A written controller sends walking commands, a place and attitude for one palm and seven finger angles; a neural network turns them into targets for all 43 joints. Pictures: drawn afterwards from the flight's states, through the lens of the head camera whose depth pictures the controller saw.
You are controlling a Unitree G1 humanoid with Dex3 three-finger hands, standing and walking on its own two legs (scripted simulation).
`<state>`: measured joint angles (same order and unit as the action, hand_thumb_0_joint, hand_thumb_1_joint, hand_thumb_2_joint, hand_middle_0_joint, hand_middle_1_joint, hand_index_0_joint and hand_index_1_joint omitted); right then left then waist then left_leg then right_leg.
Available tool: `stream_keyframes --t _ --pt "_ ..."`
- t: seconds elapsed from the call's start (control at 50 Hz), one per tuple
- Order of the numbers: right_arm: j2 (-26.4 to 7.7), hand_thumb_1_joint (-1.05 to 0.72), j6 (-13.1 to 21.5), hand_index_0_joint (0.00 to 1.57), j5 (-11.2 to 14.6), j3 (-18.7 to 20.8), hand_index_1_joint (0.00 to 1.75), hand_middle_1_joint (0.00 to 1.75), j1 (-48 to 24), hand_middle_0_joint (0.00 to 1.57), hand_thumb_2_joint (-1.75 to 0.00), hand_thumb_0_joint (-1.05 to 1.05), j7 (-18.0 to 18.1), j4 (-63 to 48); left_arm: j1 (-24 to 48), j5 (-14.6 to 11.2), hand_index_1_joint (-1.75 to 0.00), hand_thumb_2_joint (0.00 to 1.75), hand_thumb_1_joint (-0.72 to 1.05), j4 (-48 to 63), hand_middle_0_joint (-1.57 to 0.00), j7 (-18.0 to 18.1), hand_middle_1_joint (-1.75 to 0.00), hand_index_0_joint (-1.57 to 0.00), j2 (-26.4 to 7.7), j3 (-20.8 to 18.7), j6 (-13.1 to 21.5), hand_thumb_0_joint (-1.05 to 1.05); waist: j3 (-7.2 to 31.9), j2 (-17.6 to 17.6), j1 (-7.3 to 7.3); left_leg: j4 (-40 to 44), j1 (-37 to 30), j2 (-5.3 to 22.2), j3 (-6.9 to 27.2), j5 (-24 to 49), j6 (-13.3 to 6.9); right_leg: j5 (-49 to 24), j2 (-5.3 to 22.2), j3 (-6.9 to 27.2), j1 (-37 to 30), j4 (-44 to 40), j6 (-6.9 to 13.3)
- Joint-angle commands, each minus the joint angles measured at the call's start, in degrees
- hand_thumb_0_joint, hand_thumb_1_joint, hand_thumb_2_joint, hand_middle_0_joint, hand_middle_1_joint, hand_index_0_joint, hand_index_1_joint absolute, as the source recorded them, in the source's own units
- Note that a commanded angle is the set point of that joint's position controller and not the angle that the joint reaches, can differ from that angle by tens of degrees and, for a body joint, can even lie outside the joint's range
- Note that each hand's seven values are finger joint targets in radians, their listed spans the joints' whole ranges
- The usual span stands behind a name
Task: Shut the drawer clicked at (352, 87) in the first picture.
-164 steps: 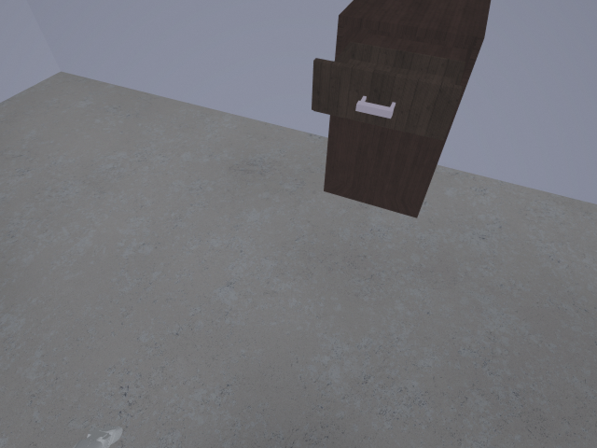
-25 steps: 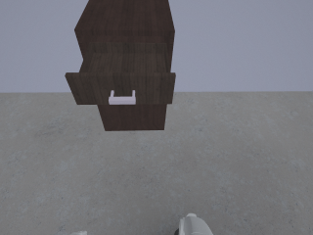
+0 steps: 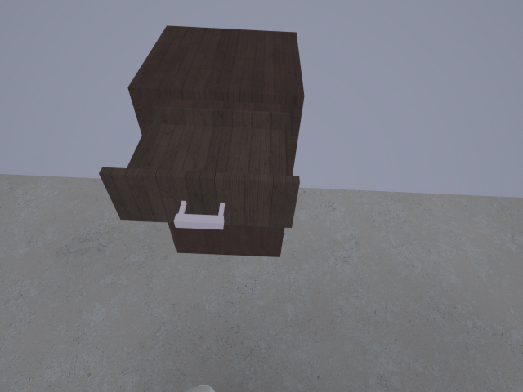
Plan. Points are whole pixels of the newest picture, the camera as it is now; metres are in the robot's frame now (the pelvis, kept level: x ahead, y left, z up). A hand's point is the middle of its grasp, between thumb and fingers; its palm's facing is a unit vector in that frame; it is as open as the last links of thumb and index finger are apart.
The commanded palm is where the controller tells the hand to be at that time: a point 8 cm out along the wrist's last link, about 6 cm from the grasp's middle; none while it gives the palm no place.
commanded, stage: take the last steps up to it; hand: left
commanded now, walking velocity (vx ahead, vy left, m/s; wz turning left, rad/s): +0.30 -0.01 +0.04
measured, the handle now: (201, 213) +0.49 +0.17 -0.07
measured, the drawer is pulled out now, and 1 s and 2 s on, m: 0.30 0.30 0.30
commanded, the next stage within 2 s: come to a stop and stand still in 0.50 s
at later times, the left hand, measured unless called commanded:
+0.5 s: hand (151, 368) +0.20 +0.21 -0.17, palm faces +0.03 -0.98 -0.17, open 7.3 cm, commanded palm none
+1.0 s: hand (170, 340) +0.24 +0.19 -0.16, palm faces +0.06 -0.96 -0.26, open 7.3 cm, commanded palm none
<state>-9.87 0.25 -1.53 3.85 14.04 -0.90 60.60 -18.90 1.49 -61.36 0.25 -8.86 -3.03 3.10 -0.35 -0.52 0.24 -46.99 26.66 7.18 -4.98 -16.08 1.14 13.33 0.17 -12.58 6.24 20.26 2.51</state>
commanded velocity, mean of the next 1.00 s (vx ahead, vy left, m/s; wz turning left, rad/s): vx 0.05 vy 0.03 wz -0.01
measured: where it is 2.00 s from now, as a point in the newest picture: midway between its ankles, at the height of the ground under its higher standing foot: outside the picture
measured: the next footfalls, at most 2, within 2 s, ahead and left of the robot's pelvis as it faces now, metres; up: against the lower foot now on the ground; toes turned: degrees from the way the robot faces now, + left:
left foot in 0.12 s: +0.13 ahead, +0.13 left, +0.00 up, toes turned +9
right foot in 0.62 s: +0.24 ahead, -0.07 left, +0.00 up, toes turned -5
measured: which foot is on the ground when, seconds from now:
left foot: up 0.00-0.10, down 0.12-0.64, up 0.66-1.00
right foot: down 0.00-0.12, up 0.14-0.60, down 0.62-1.00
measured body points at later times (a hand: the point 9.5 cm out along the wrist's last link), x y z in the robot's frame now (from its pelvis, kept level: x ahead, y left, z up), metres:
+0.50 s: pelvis +0.14 +0.03 +0.00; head +0.15 +0.04 +0.45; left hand +0.19 +0.27 -0.16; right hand +0.08 -0.17 -0.15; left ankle +0.09 +0.13 -0.74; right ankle +0.22 -0.11 -0.69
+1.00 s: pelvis +0.18 +0.00 +0.00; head +0.21 -0.02 +0.45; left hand +0.24 +0.24 -0.14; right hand +0.24 -0.24 -0.17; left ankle +0.16 +0.14 -0.68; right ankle +0.24 -0.10 -0.74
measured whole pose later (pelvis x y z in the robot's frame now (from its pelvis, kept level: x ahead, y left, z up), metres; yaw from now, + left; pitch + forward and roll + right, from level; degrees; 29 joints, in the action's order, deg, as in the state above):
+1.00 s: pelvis +0.18 +0.00 +0.00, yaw +0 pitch -1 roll +2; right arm -10.9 -3.1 -0.7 3.9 10.1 0.8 58.7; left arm -10.2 1.8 -58.2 2.5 -8.9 -3.1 -0.6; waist -4.0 -1.0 0.6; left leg -56.2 23.5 1.1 -1.0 -24.5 4.1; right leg 8.7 3.3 -6.7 17.5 26.8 2.7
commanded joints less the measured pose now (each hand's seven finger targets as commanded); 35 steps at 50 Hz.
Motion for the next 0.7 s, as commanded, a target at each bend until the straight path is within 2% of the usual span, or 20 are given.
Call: stream_keyframes --t 0.0,0.04,0.06,0.08,0.1,0.12,0.14,0.2,0.26,0.32,0.4,0.5,0.54,0.56,0.58,0.6,0.62,0.64,0.66,0.68 --pt "-0.99 -0.90 1.90 0.20 0.15 -0.35 0.30 0.30 -1.85 0.20 -0.90 0.00 -0.52 -4.36 -4.13 0.36 -0.30 0.90 0.90 0.51 -0.20 0.24 -0.30 -0.20 -8.50 -1.50 0.70 0.00 -4.65 6.84 1.24 8.68 -1.69 -0.98 -1.33 -2.15 -1.29 4.66 17.58 14.15 2.51 -9.62 7.25" --pt "-1.37 -0.90 2.42 0.20 0.08 -0.47 0.30 0.30 1.35 0.20 -0.90 0.00 -0.22 -3.37 -3.37 0.05 -0.30 0.90 0.90 0.02 -0.20 0.13 -0.30 -0.20 -8.46 -1.55 0.34 0.00 -4.44 4.89 -0.64 15.25 -10.15 -2.74 -3.51 0.72 -1.58 5.45 15.28 11.40 5.54 -5.51 5.54" --pt "-2.23 -0.90 2.81 0.20 -0.01 -0.47 0.30 0.30 4.63 0.20 -0.90 0.00 0.11 -1.97 -3.67 -0.29 -0.30 0.90 0.90 -0.26 -0.20 -0.04 -0.30 -0.20 -7.65 -1.34 0.16 0.00 -3.08 1.89 -1.88 19.03 -17.70 -3.91 -4.19 2.12 -1.86 3.85 12.64 9.24 8.81 0.01 4.08" --pt "-5.70 -0.90 3.18 0.20 -0.16 0.15 0.30 0.30 10.33 0.20 -0.90 0.00 0.66 -0.35 -4.10 -0.51 -0.30 0.90 0.90 0.05 -0.20 -0.33 -0.30 -0.20 -5.89 -0.79 0.11 0.00 -0.25 -5.92 -4.26 23.04 -27.00 0.84 3.03 -0.37 -3.79 2.73 9.06 6.04 14.43 11.78 1.80" --pt "-12.02 -0.90 3.43 0.20 -0.59 1.80 0.30 0.30 17.23 0.20 -0.90 0.00 1.21 0.59 -3.51 -0.68 -0.30 0.90 0.90 1.82 -0.20 -0.71 -0.30 -0.20 -2.27 -0.15 0.06 0.00 1.33 -20.24 -6.35 31.16 -32.62 15.01 23.14 -3.15 -9.03 15.49 2.35 0.69 25.68 29.00 -1.42" --pt "-12.80 -0.90 2.85 0.20 -0.33 1.58 0.30 0.30 19.51 0.20 -0.90 0.00 1.90 1.00 0.89 -0.14 -0.30 0.90 0.90 4.03 -0.20 -0.52 -0.30 -0.20 -4.28 -0.36 0.21 0.00 -0.24 -15.30 -7.26 34.54 -32.69 19.61 29.79 0.07 -13.50 20.30 1.65 6.40 32.11 40.14 -0.91" --pt "-10.94 -0.90 2.85 0.20 -0.20 1.02 0.30 0.30 16.34 0.20 -0.90 0.00 2.30 0.86 2.57 0.14 -0.30 0.90 0.90 3.69 -0.20 -0.46 -0.30 -0.20 -4.74 -0.65 0.06 0.00 -2.44 -10.40 -6.28 34.95 -28.43 18.18 25.33 0.92 -13.62 17.38 4.36 9.36 32.53 44.94 -0.43" --pt "-4.96 -0.90 4.30 0.20 0.40 -0.91 0.30 0.30 7.62 0.20 -0.90 0.00 2.77 -1.11 0.42 0.07 -0.30 0.90 0.90 1.33 -0.20 -1.18 -0.30 -0.20 -3.23 -0.69 -0.42 0.00 -4.53 -3.77 -1.64 35.12 -21.39 12.61 13.24 15.79 -10.79 5.96 6.89 11.40 29.27 46.39 -1.61" --pt "-4.44 -0.90 4.90 0.20 0.59 -1.00 0.30 0.30 8.27 0.20 -0.90 0.00 2.99 -0.42 -2.82 0.05 -0.30 0.90 0.90 0.14 -0.20 -0.73 -0.30 -0.20 -1.64 -0.52 -1.75 0.00 -1.94 -3.79 0.22 34.33 -21.70 9.38 5.68 27.69 -10.01 1.51 6.21 10.93 26.88 44.73 -2.94" --pt "-4.62 -0.90 4.90 0.20 0.74 -1.13 0.30 0.30 8.69 0.20 -0.90 0.00 2.90 0.19 -0.91 0.02 -0.30 0.90 0.90 1.28 -0.20 -0.71 -0.30 -0.20 -1.94 -0.61 -2.46 0.00 -3.49 -5.00 0.70 35.52 -20.68 8.51 3.75 27.59 -10.42 -1.41 6.43 10.75 27.87 40.94 -3.35" --pt "-4.32 -0.90 4.26 0.20 0.36 -0.91 0.30 0.30 10.63 0.20 -0.90 0.00 2.69 1.23 5.06 0.03 -0.30 0.90 0.90 3.63 -0.20 -0.73 -0.30 -0.20 -2.21 -0.50 -2.67 0.00 -6.94 -5.97 -0.62 36.33 -19.26 8.26 3.61 22.78 -11.01 -2.08 6.53 9.04 27.07 31.01 -3.21" --pt "-4.69 -0.90 3.30 0.20 -0.35 -0.26 0.30 0.30 12.17 0.20 -0.90 0.00 2.64 2.35 9.72 -0.04 -0.30 0.90 0.90 5.55 -0.20 -0.46 -0.30 -0.20 -1.90 -0.47 -2.12 0.00 -7.31 -6.20 -2.18 32.88 -19.69 10.03 5.07 20.41 -11.28 1.77 4.72 7.70 21.14 19.80 -1.63" --pt "-4.98 -0.90 2.87 0.20 -0.34 -0.17 0.30 0.30 11.32 0.20 -0.90 0.00 2.66 2.35 6.52 0.08 -0.30 0.90 0.90 4.75 -0.20 -0.38 -0.30 -0.20 -1.97 -0.78 -1.65 0.00 -5.41 -4.72 -0.65 28.41 -18.41 8.98 3.93 18.85 -9.86 -0.30 2.84 6.26 13.43 14.07 -0.95" --pt "-4.72 -0.90 2.70 0.20 -0.19 -0.29 0.30 0.30 11.10 0.20 -0.90 0.00 2.57 2.55 2.08 0.19 -0.30 0.90 0.90 3.11 -0.20 -0.27 -0.30 -0.20 -2.87 -1.08 -1.22 0.00 -3.00 -2.45 1.42 22.97 -16.70 6.94 2.61 17.10 -8.37 -3.63 1.65 5.38 6.04 9.49 -0.84" --pt "-3.73 -0.90 2.82 0.20 0.30 -0.41 0.30 0.30 11.21 0.20 -0.90 0.00 2.26 2.67 -3.51 0.34 -0.30 0.90 0.90 1.30 -0.20 0.02 -0.30 -0.20 -5.18 -1.55 -0.48 0.00 0.87 2.25 3.62 14.44 -14.00 3.44 -0.03 13.99 -6.16 -7.59 3.51 8.47 -2.68 6.08 -0.27" --pt "-0.25 -0.90 3.01 0.20 0.91 -0.94 0.30 0.30 13.00 0.20 -0.90 0.00 1.93 1.93 -7.13 0.54 -0.30 0.90 0.90 0.34 -0.20 0.83 -0.30 -0.20 -9.62 -2.35 0.22 0.00 5.62 13.42 4.19 2.70 -3.33 -2.47 -3.55 -1.13 -3.19 -20.20 15.29 22.88 -13.28 3.56 2.96" --pt "-0.19 -0.90 2.15 0.20 1.44 -1.48 0.30 0.30 14.18 0.20 -0.90 0.00 2.50 1.11 -8.27 -0.48 -0.30 0.90 0.90 0.65 -0.20 1.04 -0.30 -0.20 -12.52 -2.21 0.20 0.00 8.43 15.79 2.67 -7.39 -2.99 -5.60 -0.61 -19.39 -1.28 -34.39 24.28 31.94 -11.05 -1.23 8.30" --pt "0.22 -0.90 1.50 0.20 1.31 -1.54 0.30 0.30 14.21 0.20 -0.90 0.00 3.05 2.00 -3.65 -0.79 -0.30 0.90 0.90 1.43 -0.20 1.36 -0.30 -0.20 -10.55 -1.27 -0.05 0.00 5.86 8.40 1.01 -10.16 -5.32 -3.55 3.95 -18.76 -0.81 -38.32 23.49 27.87 -4.68 -1.94 9.84" --pt "1.23 -0.90 0.88 0.20 1.31 -1.57 0.30 0.30 14.15 0.20 -0.90 0.00 2.89 2.88 0.34 -0.58 -0.30 0.90 0.90 1.86 -0.20 1.59 -0.30 -0.20 -9.33 -1.12 0.21 0.00 5.32 12.35 -0.11 -11.25 -6.68 -2.68 4.40 -16.38 -0.42 -40.54 21.50 26.35 -0.76 -2.06 8.79" --pt "0.69 -0.90 0.27 0.20 1.43 -1.43 0.30 0.30 13.38 0.20 -0.90 0.00 2.96 3.37 3.15 -0.52 -0.30 0.90 0.90 2.68 -0.20 1.87 -0.30 -0.20 -7.84 -0.58 -0.16 0.00 3.52 8.99 -0.83 -11.56 -7.42 -2.39 4.72 -14.46 0.12 -41.70 20.14 23.44 2.03 -1.67 8.44"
